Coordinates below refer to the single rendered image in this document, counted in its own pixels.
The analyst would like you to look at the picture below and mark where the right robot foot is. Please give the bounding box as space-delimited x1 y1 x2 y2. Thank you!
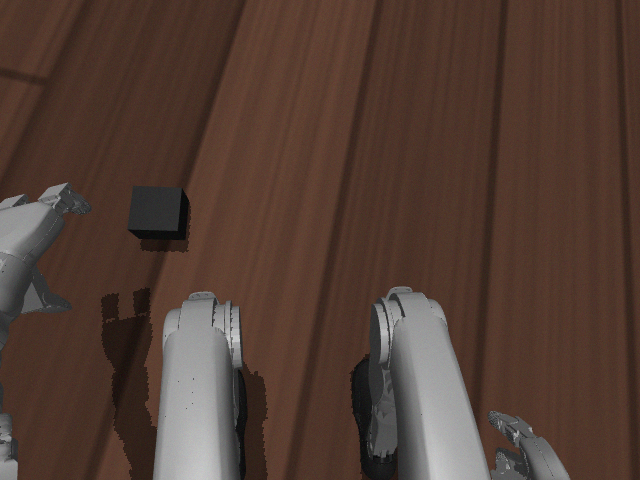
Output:
352 359 397 480

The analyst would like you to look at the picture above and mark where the small box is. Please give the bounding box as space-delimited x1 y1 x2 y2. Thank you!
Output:
127 186 189 240

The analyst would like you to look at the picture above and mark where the right robot hand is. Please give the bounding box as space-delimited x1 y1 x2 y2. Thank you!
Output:
487 411 571 480

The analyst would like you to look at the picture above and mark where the left robot hand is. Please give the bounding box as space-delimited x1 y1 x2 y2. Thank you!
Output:
0 182 92 314

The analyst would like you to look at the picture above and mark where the left robot arm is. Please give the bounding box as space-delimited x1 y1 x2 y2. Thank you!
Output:
0 252 33 480

